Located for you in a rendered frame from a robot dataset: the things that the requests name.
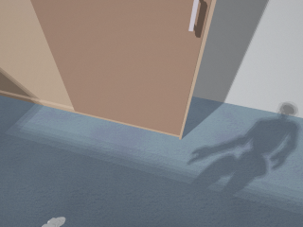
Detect left robot hand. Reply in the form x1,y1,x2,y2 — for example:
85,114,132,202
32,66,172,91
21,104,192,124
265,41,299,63
42,217,66,227

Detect wardrobe door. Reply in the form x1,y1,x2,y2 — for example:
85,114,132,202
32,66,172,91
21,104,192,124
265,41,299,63
30,0,211,135
0,0,73,107

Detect handle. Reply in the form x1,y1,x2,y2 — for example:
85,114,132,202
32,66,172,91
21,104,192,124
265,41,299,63
188,0,199,31

